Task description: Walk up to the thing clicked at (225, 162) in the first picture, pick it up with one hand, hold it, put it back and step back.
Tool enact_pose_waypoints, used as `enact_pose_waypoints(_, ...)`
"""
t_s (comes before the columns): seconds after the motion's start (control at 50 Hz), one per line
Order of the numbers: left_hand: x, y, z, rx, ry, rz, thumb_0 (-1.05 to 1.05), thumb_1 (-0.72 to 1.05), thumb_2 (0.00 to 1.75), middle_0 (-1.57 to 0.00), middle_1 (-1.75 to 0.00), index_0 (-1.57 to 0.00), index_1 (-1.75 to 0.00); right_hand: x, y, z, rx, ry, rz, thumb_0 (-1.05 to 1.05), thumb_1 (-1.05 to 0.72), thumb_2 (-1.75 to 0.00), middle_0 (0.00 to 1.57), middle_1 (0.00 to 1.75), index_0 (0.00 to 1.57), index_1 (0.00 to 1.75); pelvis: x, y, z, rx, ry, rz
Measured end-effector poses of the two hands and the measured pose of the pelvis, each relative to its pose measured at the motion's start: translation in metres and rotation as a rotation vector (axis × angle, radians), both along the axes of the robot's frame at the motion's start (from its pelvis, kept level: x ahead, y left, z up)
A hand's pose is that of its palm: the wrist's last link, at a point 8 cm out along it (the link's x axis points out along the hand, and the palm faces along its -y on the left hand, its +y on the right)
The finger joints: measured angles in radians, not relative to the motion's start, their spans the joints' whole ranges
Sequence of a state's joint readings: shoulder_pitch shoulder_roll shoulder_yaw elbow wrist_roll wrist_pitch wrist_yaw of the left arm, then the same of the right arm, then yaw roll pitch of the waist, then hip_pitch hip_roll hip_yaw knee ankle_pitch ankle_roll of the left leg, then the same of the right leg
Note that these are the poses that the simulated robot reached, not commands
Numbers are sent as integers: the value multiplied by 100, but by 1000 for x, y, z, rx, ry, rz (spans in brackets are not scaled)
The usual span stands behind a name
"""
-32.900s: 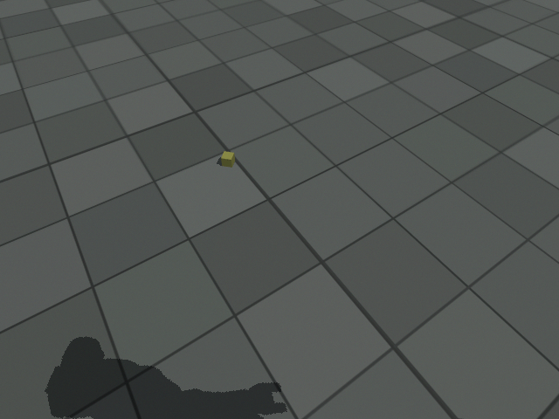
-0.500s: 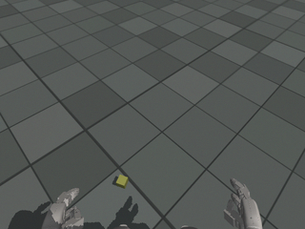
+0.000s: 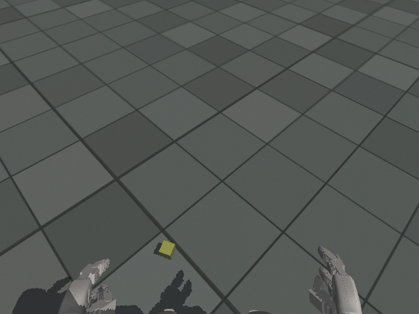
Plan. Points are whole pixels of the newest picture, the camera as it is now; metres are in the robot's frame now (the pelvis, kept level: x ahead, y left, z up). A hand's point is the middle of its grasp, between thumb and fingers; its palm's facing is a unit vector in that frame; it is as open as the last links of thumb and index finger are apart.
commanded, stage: home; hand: left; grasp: from above
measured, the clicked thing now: (167, 249) +0.49 +0.17 -0.69
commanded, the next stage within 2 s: stand in 0.50 s
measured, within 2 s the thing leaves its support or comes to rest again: neither
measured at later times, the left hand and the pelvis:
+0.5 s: hand (112, 305) +0.16 +0.18 -0.05, palm faces +0.04 -0.98 -0.20, open 7.4 cm; pelvis +0.00 +0.00 +0.00, yaw +0 degrees
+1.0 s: hand out of the picture +0.07 +0.24 -0.11, palm faces +0.03 -0.94 -0.34, open 7.4 cm; pelvis -0.01 +0.00 +0.04, yaw +0 degrees
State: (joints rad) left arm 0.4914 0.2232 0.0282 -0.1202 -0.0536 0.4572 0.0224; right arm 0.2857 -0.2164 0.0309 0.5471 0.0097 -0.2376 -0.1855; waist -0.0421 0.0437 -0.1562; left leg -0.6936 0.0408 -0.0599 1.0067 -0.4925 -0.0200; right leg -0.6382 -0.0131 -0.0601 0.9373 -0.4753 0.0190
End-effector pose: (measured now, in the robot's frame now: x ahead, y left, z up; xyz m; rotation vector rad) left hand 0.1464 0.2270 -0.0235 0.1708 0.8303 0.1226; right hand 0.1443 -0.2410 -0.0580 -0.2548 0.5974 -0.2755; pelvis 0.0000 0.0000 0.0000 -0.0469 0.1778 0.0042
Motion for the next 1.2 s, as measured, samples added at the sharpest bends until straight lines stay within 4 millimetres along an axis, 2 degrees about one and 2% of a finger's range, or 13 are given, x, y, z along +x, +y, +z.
enact_pose_waypoints(0.6, -4, 1, 1, 4, -5, -2, 1, 90, 90, -20, -30, -20, -30, -1, 1, 1, 7, -6, 3, 2, -90, -90, 21, 30, 20, 30, -3, 0, -1, -1, -4, 0)
enact_pose_waypoints(0.68, -2, 12, -18, 95, -29, -43, 1, 90, 90, -20, -30, -20, -30, -9, -4, -16, -35, 208, 136, 1, -90, -90, 21, 30, 20, 30, -12, -1, 7, 28, -88, -8)
enact_pose_waypoints(0.76, -16, 31, -34, 132, 47, -29, 1, 90, 90, -20, -30, -21, -30, -27, -17, -21, -10, 355, 143, 1, -90, -90, 21, 30, 20, 30, -16, -1, 16, 46, -132, -9)
enact_pose_waypoints(0.9, -61, 52, -47, 149, 213, 36, 1, 90, 90, -20, -30, -20, -30, -59, -34, -19, 15, 475, 59, 1, -90, -90, 21, 30, 20, 30, -14, 0, 30, 46, -172, -10)
enact_pose_waypoints(1.06, -103, 52, -49, 124, 360, 90, 1, 90, 90, -20, -30, -20, -30, -79, -34, -17, 42, 567, 20, 1, -90, -90, 21, 30, 20, 30, -8, 1, 45, 44, -201, -3)
enact_pose_waypoints(1.2, -118, 49, -46, 112, 424, 111, 1, 90, 90, -20, -30, -20, -30, -84, -30, -15, 65, 598, 6, 1, -90, -90, 21, 30, 20, 30, -8, 0, 55, 44, -225, -2)
